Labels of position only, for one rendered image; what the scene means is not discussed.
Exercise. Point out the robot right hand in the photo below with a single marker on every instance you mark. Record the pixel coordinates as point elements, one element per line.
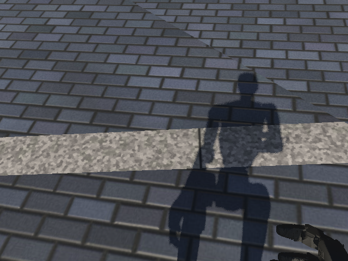
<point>328,248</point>

